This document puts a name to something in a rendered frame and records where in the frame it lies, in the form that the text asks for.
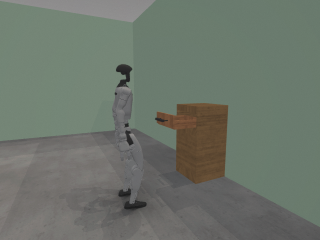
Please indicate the robot left upper arm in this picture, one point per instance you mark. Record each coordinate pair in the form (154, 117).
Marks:
(114, 107)

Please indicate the right robot forearm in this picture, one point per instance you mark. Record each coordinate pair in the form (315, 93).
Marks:
(121, 124)

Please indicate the left robot hand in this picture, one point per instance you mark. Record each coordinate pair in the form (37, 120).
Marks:
(116, 139)

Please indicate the robot right upper arm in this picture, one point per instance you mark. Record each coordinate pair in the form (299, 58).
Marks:
(124, 95)

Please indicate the humanoid robot torso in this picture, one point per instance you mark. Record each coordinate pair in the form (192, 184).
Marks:
(127, 108)

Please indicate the cabinet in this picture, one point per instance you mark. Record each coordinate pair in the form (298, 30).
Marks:
(201, 150)

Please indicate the right robot hand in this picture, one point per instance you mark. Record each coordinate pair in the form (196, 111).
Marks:
(123, 147)

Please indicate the left robot forearm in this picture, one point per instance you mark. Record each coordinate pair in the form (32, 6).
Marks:
(115, 118)

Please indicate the robot left shin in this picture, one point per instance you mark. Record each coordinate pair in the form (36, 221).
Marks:
(127, 177)

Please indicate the drawer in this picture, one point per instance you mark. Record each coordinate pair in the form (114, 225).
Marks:
(177, 122)

